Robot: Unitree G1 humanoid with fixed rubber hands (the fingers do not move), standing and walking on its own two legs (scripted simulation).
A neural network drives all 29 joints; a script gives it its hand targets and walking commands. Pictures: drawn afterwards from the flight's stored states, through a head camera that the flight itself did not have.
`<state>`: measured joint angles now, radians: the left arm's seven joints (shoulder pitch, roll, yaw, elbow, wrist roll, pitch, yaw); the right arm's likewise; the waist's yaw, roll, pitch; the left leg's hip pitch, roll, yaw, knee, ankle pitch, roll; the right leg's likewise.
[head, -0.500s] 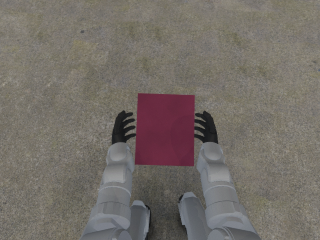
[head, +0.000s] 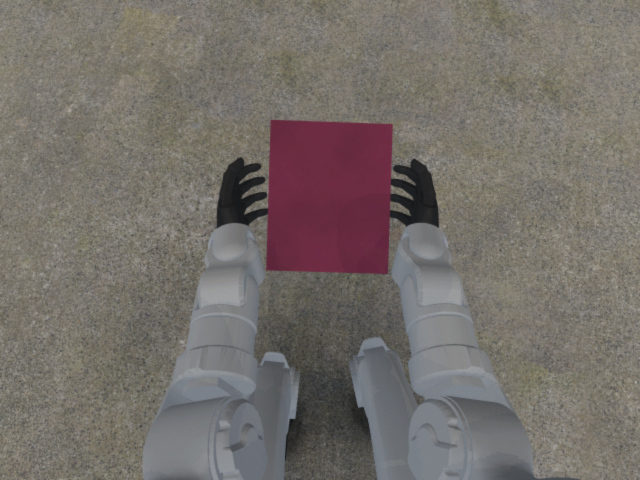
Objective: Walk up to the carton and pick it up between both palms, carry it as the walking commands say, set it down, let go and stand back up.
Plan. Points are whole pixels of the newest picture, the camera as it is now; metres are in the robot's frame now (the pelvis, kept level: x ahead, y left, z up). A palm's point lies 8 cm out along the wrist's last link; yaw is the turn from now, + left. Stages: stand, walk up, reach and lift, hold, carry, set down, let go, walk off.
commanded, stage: set down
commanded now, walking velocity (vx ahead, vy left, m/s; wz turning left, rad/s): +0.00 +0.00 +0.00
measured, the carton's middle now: (326, 203) +0.48 -0.03 -0.15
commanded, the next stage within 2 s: none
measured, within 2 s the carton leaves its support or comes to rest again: neither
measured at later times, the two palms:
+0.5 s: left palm (243, 224) +0.46 +0.10 -0.16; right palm (398, 221) +0.44 -0.13 -0.16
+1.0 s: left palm (259, 224) +0.48 +0.09 -0.24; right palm (396, 226) +0.46 -0.14 -0.25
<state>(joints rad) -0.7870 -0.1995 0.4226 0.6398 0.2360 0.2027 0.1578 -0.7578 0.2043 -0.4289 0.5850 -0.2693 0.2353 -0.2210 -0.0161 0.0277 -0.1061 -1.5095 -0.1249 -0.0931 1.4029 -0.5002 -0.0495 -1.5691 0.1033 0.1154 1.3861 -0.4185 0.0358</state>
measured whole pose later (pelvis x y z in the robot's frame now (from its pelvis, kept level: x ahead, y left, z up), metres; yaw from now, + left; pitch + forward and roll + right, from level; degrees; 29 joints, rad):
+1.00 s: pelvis -0.03 -0.01 -0.12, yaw +2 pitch +41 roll +4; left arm -1.20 -0.04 0.48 0.82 0.22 0.25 0.15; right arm -1.17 0.07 -0.49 0.75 -0.28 0.30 -0.22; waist -0.03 0.01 0.06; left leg -1.96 -0.18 -0.08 1.80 -0.57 -0.10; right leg -2.04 0.17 0.13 1.79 -0.47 0.06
